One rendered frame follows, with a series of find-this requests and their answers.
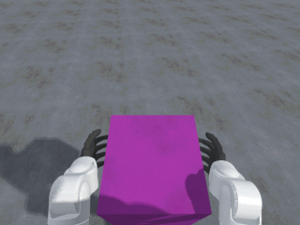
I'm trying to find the carton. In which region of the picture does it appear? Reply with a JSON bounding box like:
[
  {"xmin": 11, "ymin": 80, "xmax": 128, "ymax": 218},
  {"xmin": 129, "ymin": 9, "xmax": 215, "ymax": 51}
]
[{"xmin": 97, "ymin": 114, "xmax": 212, "ymax": 225}]

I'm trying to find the right robot hand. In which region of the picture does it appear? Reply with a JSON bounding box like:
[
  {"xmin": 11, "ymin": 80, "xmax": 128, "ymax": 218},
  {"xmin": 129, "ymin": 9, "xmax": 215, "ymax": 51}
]
[{"xmin": 198, "ymin": 132, "xmax": 226, "ymax": 174}]

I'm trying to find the robot right forearm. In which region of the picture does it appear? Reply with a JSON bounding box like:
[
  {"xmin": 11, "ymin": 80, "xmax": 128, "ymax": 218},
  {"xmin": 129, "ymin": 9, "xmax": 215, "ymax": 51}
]
[{"xmin": 208, "ymin": 160, "xmax": 263, "ymax": 225}]

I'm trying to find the robot left forearm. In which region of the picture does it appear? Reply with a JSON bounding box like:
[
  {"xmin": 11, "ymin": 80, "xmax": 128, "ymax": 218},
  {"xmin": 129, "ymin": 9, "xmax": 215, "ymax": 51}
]
[{"xmin": 47, "ymin": 156, "xmax": 98, "ymax": 225}]

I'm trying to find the left robot hand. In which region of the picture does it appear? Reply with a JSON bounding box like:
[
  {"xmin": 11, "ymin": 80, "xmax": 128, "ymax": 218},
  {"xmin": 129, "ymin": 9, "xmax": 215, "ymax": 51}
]
[{"xmin": 81, "ymin": 128, "xmax": 109, "ymax": 168}]

